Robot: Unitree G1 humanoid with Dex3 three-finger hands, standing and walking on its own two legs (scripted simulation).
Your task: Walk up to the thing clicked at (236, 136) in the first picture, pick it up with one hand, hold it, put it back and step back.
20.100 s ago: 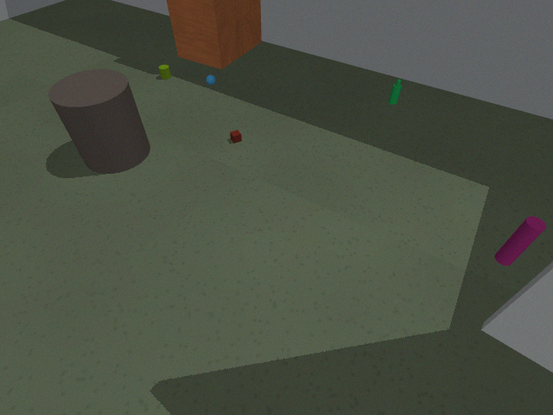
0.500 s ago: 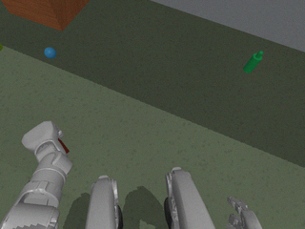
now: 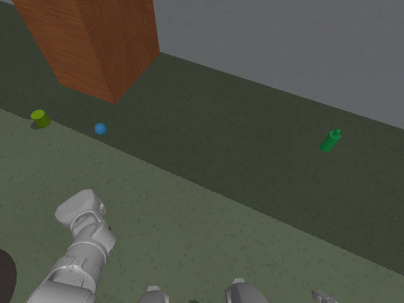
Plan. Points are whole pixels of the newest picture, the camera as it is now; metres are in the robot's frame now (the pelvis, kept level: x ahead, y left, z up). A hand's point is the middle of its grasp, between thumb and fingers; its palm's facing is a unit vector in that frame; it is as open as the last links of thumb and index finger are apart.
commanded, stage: lift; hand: left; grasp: from above
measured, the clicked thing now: (92, 226) +0.34 +0.24 -0.13
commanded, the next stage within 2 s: hold in 0.26 s
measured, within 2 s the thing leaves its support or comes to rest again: neither
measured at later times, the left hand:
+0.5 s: hand (78, 210) +0.34 +0.23 -0.02, palm faces -0.35 -0.29 -0.89, open 5.9 cm
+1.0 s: hand (73, 206) +0.33 +0.23 +0.01, palm faces -0.34 -0.28 -0.90, open 6.0 cm
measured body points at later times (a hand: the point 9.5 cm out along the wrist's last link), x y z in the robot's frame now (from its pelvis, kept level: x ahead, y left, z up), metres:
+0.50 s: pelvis +0.02 +0.01 +0.05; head +0.06 +0.00 +0.50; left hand +0.35 +0.24 +0.03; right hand +0.11 -0.25 -0.07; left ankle +0.03 +0.14 -0.66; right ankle +0.02 -0.13 -0.66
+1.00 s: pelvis +0.03 +0.01 +0.07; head +0.04 -0.01 +0.52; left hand +0.35 +0.24 +0.06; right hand +0.15 -0.24 -0.06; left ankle +0.03 +0.14 -0.66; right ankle +0.02 -0.13 -0.66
